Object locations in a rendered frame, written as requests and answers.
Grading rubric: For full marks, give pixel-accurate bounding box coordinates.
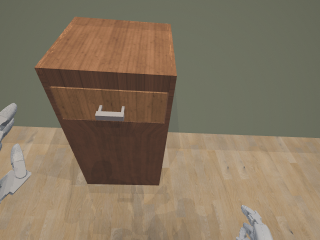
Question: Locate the handle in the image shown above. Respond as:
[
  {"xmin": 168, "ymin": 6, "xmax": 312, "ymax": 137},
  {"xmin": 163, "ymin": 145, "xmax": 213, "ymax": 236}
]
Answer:
[{"xmin": 95, "ymin": 105, "xmax": 125, "ymax": 122}]

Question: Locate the cabinet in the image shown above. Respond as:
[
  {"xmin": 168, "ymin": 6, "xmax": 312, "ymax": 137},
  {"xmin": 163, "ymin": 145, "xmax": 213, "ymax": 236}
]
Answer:
[{"xmin": 34, "ymin": 16, "xmax": 177, "ymax": 186}]

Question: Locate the left robot hand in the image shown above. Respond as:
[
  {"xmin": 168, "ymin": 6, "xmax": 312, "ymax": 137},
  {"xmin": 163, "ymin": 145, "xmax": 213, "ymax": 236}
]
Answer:
[{"xmin": 0, "ymin": 103, "xmax": 32, "ymax": 204}]

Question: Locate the right robot hand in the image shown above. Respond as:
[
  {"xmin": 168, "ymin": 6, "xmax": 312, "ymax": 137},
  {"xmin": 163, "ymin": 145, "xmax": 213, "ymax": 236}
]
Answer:
[{"xmin": 236, "ymin": 205, "xmax": 273, "ymax": 240}]

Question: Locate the drawer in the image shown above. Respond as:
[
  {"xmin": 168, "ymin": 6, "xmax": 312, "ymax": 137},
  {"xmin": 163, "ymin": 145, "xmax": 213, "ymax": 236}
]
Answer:
[{"xmin": 50, "ymin": 86, "xmax": 168, "ymax": 123}]

